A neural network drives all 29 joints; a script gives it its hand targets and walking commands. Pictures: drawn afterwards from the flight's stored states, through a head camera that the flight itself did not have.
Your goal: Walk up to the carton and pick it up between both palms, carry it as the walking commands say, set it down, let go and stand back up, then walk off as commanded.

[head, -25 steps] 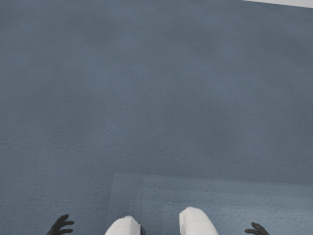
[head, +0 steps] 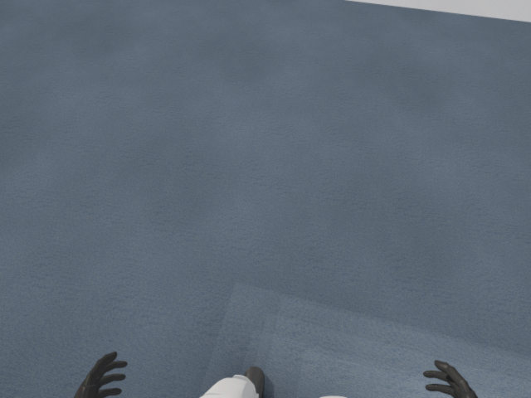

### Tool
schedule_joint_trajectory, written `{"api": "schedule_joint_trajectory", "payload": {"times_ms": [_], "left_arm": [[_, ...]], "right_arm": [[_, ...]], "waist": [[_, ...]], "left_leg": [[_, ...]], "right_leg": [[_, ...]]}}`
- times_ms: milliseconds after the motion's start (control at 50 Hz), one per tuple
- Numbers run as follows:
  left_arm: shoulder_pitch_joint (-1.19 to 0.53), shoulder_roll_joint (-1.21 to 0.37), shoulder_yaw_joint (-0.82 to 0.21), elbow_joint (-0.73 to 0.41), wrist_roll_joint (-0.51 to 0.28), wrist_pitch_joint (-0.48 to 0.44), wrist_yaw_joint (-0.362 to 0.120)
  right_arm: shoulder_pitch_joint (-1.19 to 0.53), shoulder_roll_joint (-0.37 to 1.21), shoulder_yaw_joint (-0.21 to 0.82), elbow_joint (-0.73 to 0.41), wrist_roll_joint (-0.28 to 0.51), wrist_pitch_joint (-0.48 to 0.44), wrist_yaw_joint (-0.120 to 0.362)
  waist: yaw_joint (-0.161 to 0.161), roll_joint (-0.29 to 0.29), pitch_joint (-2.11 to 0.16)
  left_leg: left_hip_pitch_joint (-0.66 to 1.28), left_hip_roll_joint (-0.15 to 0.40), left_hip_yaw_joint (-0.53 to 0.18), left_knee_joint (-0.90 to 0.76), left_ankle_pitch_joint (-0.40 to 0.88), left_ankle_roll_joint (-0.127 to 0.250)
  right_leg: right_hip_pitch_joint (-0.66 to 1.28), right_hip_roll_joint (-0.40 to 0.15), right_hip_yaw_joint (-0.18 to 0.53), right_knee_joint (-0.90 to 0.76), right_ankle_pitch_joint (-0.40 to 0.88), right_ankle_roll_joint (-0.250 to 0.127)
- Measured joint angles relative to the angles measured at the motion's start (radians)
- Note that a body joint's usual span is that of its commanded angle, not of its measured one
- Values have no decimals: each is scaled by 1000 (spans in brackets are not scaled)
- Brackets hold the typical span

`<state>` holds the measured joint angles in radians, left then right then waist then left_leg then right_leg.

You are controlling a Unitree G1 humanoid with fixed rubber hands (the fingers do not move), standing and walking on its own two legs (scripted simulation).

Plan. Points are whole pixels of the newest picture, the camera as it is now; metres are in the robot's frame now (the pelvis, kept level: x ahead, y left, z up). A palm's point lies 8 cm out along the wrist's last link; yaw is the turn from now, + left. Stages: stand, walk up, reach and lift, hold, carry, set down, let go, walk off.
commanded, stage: walk up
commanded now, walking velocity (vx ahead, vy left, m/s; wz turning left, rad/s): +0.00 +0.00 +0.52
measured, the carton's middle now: out of the picture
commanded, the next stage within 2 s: none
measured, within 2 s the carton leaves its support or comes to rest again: neither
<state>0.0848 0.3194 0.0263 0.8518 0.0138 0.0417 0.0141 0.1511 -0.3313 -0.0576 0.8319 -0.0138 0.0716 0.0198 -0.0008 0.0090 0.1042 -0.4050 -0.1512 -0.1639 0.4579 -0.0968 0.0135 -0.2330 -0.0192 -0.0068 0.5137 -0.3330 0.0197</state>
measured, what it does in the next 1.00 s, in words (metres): steps on the spot, turning left: left foot, then right foot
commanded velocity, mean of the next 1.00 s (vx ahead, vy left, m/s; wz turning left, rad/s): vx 0.00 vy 0.00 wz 0.51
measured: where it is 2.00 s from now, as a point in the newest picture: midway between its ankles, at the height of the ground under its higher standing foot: outside the picture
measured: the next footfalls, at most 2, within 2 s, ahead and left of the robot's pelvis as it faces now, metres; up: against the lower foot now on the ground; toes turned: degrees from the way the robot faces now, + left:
left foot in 0.40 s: -0.04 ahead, +0.16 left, +0.00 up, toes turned +18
right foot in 0.80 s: +0.05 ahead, -0.05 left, +0.00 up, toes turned +24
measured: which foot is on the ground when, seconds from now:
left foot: up 0.00-0.38, down 0.40-0.80, up 0.82-1.00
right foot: down 0.00-0.40, up 0.42-0.78, down 0.80-1.00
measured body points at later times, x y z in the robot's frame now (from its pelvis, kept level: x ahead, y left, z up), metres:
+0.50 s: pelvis -0.05 +0.04 +0.00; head -0.02 +0.08 +0.44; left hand -0.07 +0.34 -0.15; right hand +0.17 -0.17 -0.12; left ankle -0.08 +0.15 -0.73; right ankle -0.01 -0.12 -0.68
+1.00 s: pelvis -0.05 +0.00 +0.01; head +0.00 -0.01 +0.46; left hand -0.13 +0.29 -0.09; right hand +0.19 -0.17 -0.14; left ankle -0.16 +0.12 -0.63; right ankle +0.02 -0.06 -0.73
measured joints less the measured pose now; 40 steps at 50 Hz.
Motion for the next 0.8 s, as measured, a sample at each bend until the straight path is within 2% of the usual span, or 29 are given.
{"api": "schedule_joint_trajectory", "payload": {"times_ms": [40,60,120,160,240,320,360,400,420,460,500,540,600,700,780,800], "left_arm": [[23,-4,-2,8,2,0,5],[34,-4,-5,12,2,0,6],[50,-13,-6,27,3,-8,8],[54,-22,-4,34,4,-18,6],[65,-40,1,45,10,-28,-2],[86,-40,12,52,11,-22,-10],[102,-32,21,53,9,-17,-13],[121,-18,27,49,9,-9,-16],[118,-8,25,47,11,-2,-15],[95,4,21,40,7,14,-9],[81,5,17,31,-1,19,-8],[73,0,14,28,-3,22,-11],[63,-10,11,29,-4,27,-10],[41,-26,3,21,-10,25,-3],[34,-36,-5,3,-15,6,5],[38,-35,-5,-3,-13,-2,8]], "right_arm": [[-2,4,-10,5,-9,-2,-3],[1,10,-15,9,-14,-2,-1],[19,20,-18,15,-17,2,9],[22,23,-12,21,-16,7,11],[-14,24,8,28,-5,17,13],[-71,26,32,33,5,11,15],[-92,29,43,36,8,-1,16],[-99,25,47,37,8,-24,15],[-98,31,45,42,6,-35,12],[-82,46,43,58,3,-46,3],[-65,59,46,78,1,-38,-7],[-51,65,47,88,-2,-31,-13],[-36,66,46,91,-6,-30,-19],[-23,54,34,89,-13,-25,-26],[-24,35,21,85,-14,-16,-26],[-23,30,18,81,-14,-14,-24]], "waist": [[10,8,7],[13,10,8],[26,13,-2],[31,10,-11],[27,7,-17],[28,-7,-24],[31,-20,-32],[33,-26,-43],[37,-38,-36],[53,-55,-10],[57,-60,7],[52,-57,15],[40,-48,13],[22,-25,-11],[14,-1,-30],[17,1,-36]], "left_leg": [[-83,5,47,238,-224,-43],[-122,17,78,373,-261,-56],[-175,71,123,655,-268,-93],[-162,112,139,707,-286,-114],[-90,179,153,584,-320,-128],[11,204,177,379,-319,-124],[76,199,195,260,-291,-116],[142,195,200,129,-191,-84],[132,186,195,146,-206,-69],[121,173,177,173,-242,-38],[139,163,156,133,-218,-13],[158,155,136,82,-179,-6],[174,142,109,29,-141,-5],[168,119,67,-6,-110,-9],[136,98,33,22,-112,-28],[116,89,30,53,-124,-35]], "right_leg": [[-2,-6,-14,-12,58,-15],[6,-12,-25,-23,68,-18],[31,-33,-57,-61,86,-19],[36,-52,-77,-66,87,-17],[33,-93,-126,-50,79,-4],[14,-134,-169,-8,60,19],[-1,-156,-186,29,45,36],[-39,-175,-196,116,9,52],[-74,-172,-161,197,-59,59],[-146,-132,-78,371,-157,71],[-196,-95,-38,464,-130,76],[-225,-71,-23,491,-76,75],[-236,-46,-14,464,-29,70],[-189,-14,-14,314,-25,60],[-88,5,-26,103,23,45],[-60,1,-29,34,56,24]]}}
